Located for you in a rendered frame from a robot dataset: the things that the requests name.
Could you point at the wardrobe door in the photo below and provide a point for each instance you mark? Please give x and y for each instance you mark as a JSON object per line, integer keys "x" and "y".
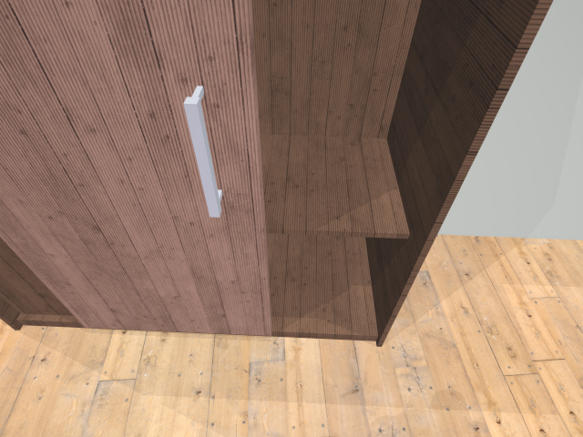
{"x": 100, "y": 191}
{"x": 23, "y": 290}

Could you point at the handle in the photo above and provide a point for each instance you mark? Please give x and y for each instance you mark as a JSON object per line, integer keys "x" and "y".
{"x": 201, "y": 146}

